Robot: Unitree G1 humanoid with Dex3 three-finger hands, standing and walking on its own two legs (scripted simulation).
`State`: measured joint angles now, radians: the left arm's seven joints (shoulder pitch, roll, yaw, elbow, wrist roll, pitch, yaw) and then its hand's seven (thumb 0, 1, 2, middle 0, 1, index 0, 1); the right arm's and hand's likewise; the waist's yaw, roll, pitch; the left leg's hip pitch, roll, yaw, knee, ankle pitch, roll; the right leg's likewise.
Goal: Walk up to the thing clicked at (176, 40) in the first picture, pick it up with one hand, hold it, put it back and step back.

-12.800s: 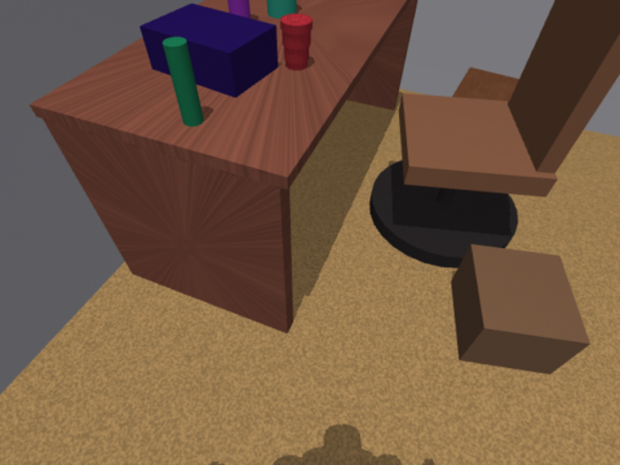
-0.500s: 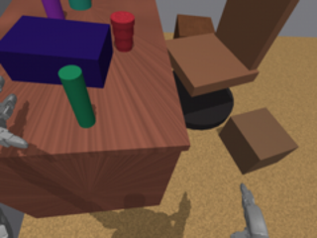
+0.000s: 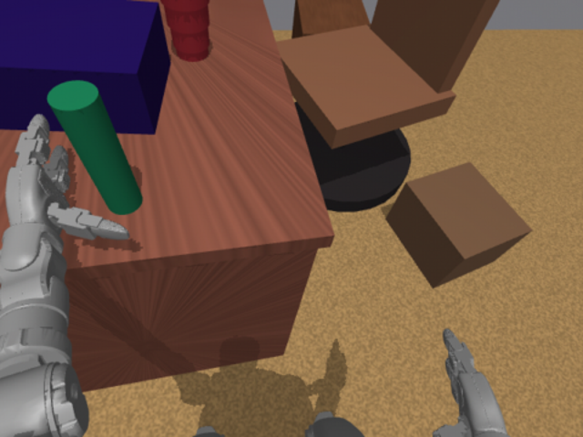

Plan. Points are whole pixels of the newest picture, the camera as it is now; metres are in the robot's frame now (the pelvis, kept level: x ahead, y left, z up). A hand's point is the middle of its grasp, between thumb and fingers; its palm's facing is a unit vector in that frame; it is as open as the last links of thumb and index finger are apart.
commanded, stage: close in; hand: left
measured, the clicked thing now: (103, 157) +0.47 +0.19 +0.11
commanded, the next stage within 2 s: rest palm in 0.18 s
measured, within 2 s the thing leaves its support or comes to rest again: leaves its support in 1.60 s
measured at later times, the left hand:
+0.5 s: hand (114, 192) +0.45 +0.19 +0.07, palm faces +0.13 -0.99 +0.02, open 17.7 cm
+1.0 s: hand (116, 181) +0.46 +0.19 +0.07, palm faces +0.12 -0.99 +0.01, open 12.0 cm
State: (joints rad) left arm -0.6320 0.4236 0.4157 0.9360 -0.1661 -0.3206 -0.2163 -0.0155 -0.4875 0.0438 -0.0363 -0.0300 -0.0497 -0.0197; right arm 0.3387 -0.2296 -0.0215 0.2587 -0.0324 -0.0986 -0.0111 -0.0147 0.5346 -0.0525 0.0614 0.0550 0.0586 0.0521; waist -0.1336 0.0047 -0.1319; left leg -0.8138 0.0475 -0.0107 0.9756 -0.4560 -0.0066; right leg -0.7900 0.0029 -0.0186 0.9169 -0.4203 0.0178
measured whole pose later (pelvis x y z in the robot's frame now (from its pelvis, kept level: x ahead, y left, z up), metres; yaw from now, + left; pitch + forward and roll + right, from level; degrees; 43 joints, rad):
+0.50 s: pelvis +0.00 +0.00 +0.00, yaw +0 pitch +16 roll -1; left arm -0.59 0.34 0.36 0.84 -0.14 -0.30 -0.11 -0.02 -0.59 0.01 -0.07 -0.01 -0.07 0.00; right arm 0.40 -0.24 -0.06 0.15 -0.02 -0.03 0.00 -0.01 0.51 -0.06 0.06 0.05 0.06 0.05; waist -0.12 0.00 -0.12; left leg -0.79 0.05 0.00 0.97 -0.46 -0.01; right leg -0.78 0.00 -0.01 0.94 -0.43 0.01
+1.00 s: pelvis -0.01 +0.00 +0.00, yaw +0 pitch +16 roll -2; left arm -0.69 0.37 0.35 0.93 -0.13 -0.32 -0.09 -0.01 -0.38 0.31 -0.78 -0.56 -0.79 -0.55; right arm 0.38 -0.23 -0.05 0.13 -0.02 -0.01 0.00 -0.01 0.49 -0.05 0.06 0.05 0.06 0.05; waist -0.14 0.00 -0.10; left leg -0.82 0.04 0.01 0.99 -0.46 0.00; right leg -0.81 0.00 0.00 0.94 -0.42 0.02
